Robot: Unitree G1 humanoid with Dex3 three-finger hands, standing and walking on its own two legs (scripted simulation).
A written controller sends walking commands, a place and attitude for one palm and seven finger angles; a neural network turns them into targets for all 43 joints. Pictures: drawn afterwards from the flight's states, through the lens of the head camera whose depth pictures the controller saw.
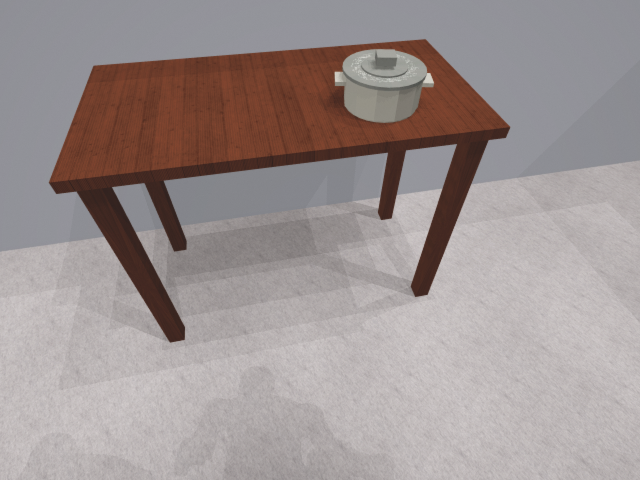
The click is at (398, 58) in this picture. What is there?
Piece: lid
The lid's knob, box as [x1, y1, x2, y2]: [375, 49, 396, 65]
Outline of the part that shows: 376,49 376,65 395,65 396,55 394,49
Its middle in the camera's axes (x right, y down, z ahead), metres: +0.15 -0.42 +0.89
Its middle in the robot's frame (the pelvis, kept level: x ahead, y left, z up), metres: +0.97 -0.09 +0.08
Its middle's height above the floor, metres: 0.86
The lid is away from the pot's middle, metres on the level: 0.00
